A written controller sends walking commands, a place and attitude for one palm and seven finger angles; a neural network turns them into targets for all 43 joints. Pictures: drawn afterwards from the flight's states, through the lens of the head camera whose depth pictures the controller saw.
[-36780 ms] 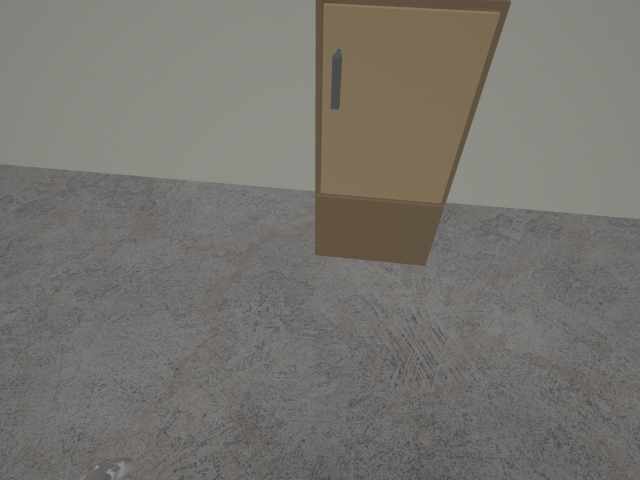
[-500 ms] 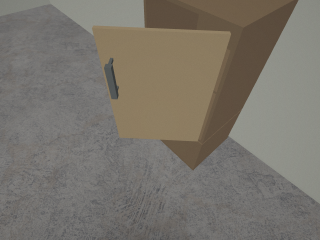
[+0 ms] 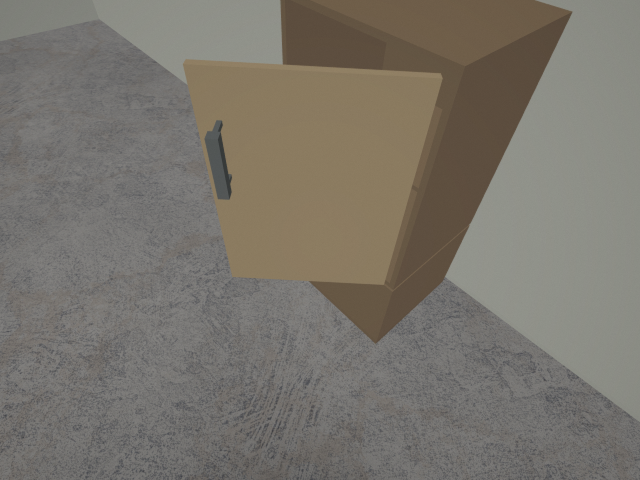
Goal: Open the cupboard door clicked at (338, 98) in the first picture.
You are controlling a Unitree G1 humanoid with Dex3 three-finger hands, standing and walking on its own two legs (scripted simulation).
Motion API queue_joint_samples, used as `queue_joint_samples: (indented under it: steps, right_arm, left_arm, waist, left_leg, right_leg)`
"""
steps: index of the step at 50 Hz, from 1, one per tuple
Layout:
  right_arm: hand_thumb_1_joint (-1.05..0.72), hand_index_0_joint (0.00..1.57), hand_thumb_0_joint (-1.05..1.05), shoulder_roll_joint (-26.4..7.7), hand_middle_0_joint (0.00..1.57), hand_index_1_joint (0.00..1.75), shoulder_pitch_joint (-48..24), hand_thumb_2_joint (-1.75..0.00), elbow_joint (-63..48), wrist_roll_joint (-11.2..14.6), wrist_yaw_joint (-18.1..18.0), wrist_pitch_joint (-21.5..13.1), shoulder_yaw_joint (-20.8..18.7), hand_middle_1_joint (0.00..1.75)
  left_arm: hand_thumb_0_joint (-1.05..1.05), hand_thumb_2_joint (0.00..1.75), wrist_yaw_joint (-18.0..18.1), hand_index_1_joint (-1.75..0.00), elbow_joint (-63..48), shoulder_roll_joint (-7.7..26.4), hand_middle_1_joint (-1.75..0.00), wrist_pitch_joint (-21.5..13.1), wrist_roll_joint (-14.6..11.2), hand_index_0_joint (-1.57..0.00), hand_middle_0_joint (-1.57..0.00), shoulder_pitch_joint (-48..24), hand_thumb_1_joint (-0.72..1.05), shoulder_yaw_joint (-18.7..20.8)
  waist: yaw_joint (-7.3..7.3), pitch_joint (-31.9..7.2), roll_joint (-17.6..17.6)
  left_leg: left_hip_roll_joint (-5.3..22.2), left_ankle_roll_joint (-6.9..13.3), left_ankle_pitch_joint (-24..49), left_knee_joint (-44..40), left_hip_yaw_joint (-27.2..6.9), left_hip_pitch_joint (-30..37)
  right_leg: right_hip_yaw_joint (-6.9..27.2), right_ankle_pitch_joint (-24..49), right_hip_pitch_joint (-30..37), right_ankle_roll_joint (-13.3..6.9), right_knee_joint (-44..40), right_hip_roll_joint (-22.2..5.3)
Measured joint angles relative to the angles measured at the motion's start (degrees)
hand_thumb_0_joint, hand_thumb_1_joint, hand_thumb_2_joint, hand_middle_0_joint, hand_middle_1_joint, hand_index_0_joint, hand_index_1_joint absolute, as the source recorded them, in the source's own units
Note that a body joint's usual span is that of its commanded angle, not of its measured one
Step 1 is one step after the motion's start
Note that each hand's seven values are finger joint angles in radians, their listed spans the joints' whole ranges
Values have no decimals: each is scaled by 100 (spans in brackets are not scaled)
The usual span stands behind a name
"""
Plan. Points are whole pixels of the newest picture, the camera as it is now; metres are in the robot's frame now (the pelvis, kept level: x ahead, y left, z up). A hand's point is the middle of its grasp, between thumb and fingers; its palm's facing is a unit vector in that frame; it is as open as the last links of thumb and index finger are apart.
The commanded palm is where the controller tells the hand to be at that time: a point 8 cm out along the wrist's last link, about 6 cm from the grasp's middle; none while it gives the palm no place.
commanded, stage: come to a stop and stand still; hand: left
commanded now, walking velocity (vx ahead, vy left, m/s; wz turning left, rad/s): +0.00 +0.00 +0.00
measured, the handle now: (221, 160) +0.65 +0.22 +0.01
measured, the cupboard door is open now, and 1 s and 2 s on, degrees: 45 45 45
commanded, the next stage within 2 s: look again from close up in 0.08 s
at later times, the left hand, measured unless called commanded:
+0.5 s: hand out of the picture +0.03 +0.20 -0.18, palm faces +0.02 -0.97 -0.23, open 7.4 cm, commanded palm none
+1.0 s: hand out of the picture +0.02 +0.19 -0.19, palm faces -0.01 -0.98 -0.18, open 7.4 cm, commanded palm none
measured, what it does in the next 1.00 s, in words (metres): stands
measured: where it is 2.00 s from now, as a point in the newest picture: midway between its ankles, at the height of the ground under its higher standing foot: outside the picture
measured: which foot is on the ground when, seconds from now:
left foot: down 0.00-1.00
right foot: down 0.00-1.00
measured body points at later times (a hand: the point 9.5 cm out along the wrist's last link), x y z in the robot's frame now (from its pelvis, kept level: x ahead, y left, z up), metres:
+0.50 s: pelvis +0.02 +0.02 -0.01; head +0.02 +0.01 +0.44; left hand +0.03 +0.25 -0.16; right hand +0.03 -0.21 -0.17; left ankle +0.02 +0.10 -0.74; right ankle -0.01 -0.12 -0.74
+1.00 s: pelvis +0.03 +0.01 -0.01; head +0.04 +0.01 +0.44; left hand +0.02 +0.24 -0.17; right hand +0.03 -0.22 -0.17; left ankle +0.02 +0.10 -0.74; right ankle -0.01 -0.12 -0.74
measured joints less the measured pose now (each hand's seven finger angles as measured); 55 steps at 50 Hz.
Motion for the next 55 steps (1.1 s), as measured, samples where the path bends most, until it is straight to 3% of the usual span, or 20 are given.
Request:
queue_joint_samples:
  steps: [9,12,18,28,42,49,55]
  right_arm:
    - [-91,20,0,133,20,30,36,-90,17,9,-29,-61,7,30]
    - [-91,20,0,50,20,30,-9,-90,-188,-1,44,-68,31,30]
    - [-92,20,1,-168,20,30,-60,-90,-470,-53,33,-156,41,30]
    - [-93,20,1,-327,20,30,-264,-90,-556,-30,33,-221,70,30]
    - [-91,20,0,-277,20,30,-395,-90,-468,-24,74,-196,95,30]
    - [-91,20,0,-269,20,30,-160,-90,-451,-52,132,-113,12,30]
    - [-91,20,0,-281,20,30,-14,-90,-408,-41,148,-129,-11,30]
  left_arm:
    - [0,90,24,-30,35,-48,-30,-21,4,-19,-20,20,91,27]
    - [0,90,84,-30,-35,-83,-30,-131,50,-20,-20,47,91,-57]
    - [1,90,68,-30,-156,-14,-30,-166,68,-20,-20,64,91,-67]
    - [0,90,68,-30,-354,198,-30,-125,57,-19,-20,-59,91,-26]
    - [0,90,2,-30,-382,259,-30,-64,69,-20,-20,-63,91,-37]
    - [0,90,-109,-30,-315,199,-30,-17,142,-20,-20,194,91,12]
    - [0,90,-108,-30,-271,113,-30,-205,120,-20,-20,465,91,71]
  waist:
    - [8,7,-18]
    - [-13,-14,143]
    - [-38,-169,320]
    - [33,-267,219]
    - [60,-155,15]
    - [83,-234,39]
    - [116,-228,204]
  left_leg:
    - [-36,26,-30,-5,3,-22]
    - [63,33,-247,458,-46,-320]
    - [-43,144,-514,813,-34,-440]
    - [-158,199,-516,645,116,-220]
    - [-117,174,-455,513,150,-172]
    - [-117,154,-702,731,182,-205]
    - [22,79,-1134,1313,35,-402]
  right_leg:
    - [4,-35,-25,26,10,-35]
    - [-39,-84,-155,41,135,34]
    - [-25,-392,-307,119,580,-95]
    - [125,-477,-246,195,659,-208]
    - [159,-390,-212,166,512,-159]
    - [192,-732,-329,-54,887,-167]
    - [93,-935,-251,57,928,-47]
